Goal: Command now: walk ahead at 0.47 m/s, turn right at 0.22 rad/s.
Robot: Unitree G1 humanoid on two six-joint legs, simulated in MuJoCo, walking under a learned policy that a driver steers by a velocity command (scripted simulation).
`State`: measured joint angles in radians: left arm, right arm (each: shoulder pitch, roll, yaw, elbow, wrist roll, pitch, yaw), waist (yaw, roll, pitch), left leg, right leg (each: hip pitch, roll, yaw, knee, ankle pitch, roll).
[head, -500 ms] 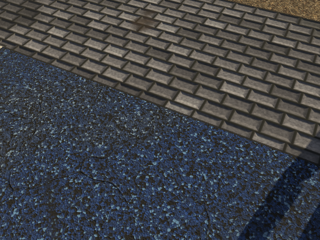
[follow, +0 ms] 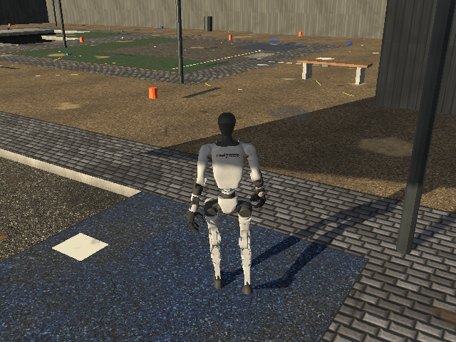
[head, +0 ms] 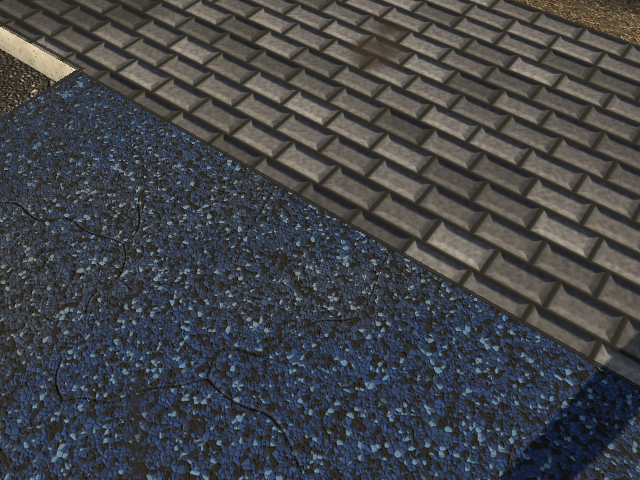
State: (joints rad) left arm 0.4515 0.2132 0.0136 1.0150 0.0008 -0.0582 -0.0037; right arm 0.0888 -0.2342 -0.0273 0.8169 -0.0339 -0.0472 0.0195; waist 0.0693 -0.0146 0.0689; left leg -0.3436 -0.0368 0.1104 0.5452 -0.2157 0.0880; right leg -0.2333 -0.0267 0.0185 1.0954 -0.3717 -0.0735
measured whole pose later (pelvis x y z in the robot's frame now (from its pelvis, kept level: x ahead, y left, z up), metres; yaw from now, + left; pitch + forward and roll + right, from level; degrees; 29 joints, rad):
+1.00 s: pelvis +0.56 -0.08 -0.01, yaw -14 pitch +1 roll +0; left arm 0.38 0.24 0.03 0.99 0.03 -0.07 0.02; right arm 0.11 -0.24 -0.03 0.79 -0.04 -0.05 0.02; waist 0.03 0.00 0.06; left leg -0.46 -0.05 0.09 0.56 -0.12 0.13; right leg 0.06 0.06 -0.09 0.55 -0.43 -0.07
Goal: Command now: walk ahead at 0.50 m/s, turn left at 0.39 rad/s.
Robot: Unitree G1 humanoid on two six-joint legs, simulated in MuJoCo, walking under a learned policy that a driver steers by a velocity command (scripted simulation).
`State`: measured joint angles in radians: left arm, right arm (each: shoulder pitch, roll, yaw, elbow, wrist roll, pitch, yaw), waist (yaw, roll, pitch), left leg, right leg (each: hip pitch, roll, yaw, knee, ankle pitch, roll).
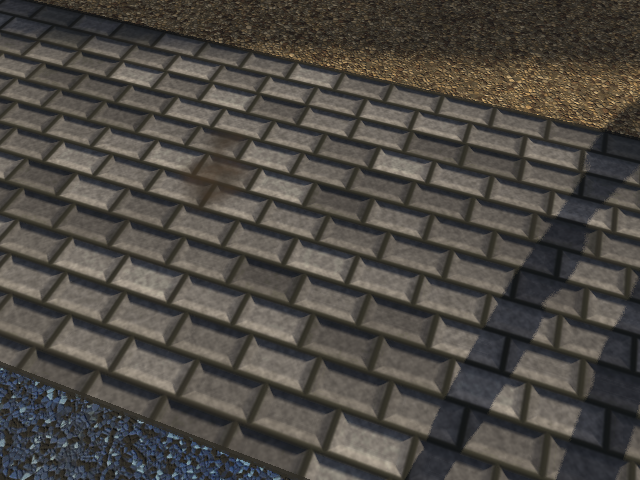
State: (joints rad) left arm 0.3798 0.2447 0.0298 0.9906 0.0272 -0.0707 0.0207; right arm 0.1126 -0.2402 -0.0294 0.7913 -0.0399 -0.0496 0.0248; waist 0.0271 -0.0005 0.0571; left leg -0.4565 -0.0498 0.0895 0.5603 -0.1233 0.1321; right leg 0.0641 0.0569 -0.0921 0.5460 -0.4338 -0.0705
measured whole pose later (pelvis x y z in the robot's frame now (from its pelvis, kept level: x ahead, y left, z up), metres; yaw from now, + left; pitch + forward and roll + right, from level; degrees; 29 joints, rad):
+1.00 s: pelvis +0.37 +0.02 +0.02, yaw +14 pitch -1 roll +0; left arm 0.27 0.20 0.00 0.95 0.01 -0.01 0.01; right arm 0.25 -0.19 0.00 1.00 -0.02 0.00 -0.03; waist 0.02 -0.01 0.00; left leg -0.20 -0.01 -0.03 0.46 -0.24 0.00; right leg -0.24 0.04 -0.05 0.41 -0.15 -0.05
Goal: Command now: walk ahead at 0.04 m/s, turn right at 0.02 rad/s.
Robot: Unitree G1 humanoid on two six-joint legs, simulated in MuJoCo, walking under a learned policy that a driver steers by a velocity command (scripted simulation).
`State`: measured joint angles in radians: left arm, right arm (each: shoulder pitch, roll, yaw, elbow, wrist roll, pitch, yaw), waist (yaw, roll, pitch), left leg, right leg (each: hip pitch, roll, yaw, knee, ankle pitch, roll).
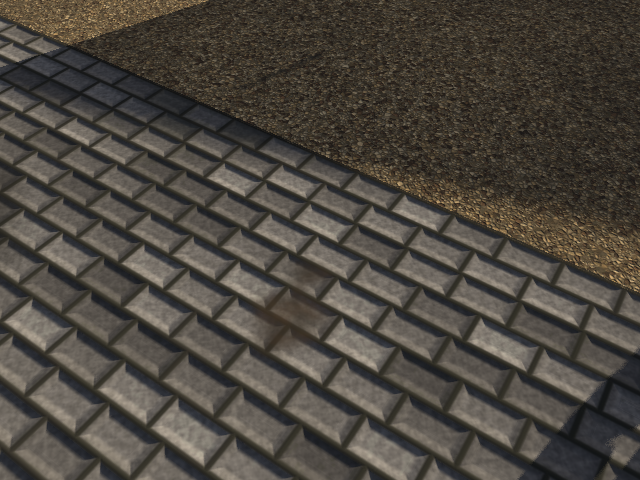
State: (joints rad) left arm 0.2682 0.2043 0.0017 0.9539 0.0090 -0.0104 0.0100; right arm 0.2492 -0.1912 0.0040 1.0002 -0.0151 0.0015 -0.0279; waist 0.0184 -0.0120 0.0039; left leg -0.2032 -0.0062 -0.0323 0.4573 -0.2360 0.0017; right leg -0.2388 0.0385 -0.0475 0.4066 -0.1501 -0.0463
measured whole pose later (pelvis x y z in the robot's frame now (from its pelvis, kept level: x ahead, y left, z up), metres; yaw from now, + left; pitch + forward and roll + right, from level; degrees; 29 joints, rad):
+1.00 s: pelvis +0.00 +0.04 +0.00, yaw -20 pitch +0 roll -1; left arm 0.22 0.24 0.05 0.97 0.01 0.05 0.02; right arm 0.24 -0.21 -0.02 0.92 -0.03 0.01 -0.03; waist -0.01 -0.03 0.01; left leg -0.19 -0.04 -0.02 0.42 -0.23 0.06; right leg -0.17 0.04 0.04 0.55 -0.43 0.00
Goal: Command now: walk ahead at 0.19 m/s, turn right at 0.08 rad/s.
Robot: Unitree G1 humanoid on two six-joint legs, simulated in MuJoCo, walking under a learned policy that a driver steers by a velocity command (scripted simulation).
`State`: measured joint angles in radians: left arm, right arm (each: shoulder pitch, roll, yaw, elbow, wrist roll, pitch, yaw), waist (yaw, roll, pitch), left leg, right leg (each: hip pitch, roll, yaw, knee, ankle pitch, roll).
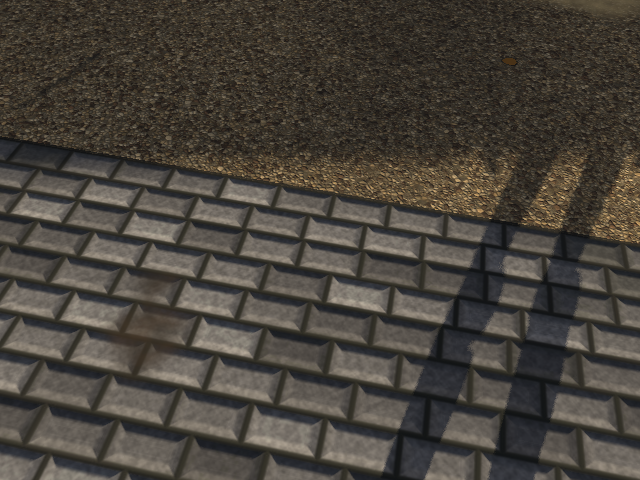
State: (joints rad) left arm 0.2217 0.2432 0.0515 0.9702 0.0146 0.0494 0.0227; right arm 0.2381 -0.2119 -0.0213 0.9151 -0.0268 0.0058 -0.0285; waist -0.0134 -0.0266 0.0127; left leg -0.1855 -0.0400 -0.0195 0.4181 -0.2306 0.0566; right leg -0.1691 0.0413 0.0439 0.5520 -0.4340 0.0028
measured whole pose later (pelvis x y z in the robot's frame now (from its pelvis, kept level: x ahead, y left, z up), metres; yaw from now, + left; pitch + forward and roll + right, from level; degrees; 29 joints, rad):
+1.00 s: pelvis +0.45 +0.05 -0.02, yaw +1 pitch +1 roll +1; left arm -0.01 0.19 0.03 0.88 0.04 -0.07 -0.02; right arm 0.48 -0.19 -0.03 1.06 -0.02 -0.08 -0.01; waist -0.05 0.00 0.07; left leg 0.10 -0.04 0.07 0.45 -0.47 0.06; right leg -0.45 0.02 -0.11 0.52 -0.07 -0.12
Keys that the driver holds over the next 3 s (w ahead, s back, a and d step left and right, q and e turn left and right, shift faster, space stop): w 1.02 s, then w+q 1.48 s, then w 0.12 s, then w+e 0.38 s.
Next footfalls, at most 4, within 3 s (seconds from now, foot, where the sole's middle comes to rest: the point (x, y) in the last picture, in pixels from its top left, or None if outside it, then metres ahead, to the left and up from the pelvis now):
0.04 right None -0.01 -0.11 -0.78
0.42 left None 0.28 0.13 -0.78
0.98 right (330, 439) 0.61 -0.03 -0.78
1.52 left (249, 332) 0.88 0.16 -0.78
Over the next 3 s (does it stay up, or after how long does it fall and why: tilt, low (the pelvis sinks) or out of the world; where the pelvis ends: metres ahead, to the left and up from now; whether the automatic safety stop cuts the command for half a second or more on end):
stays up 1.36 0.50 0.00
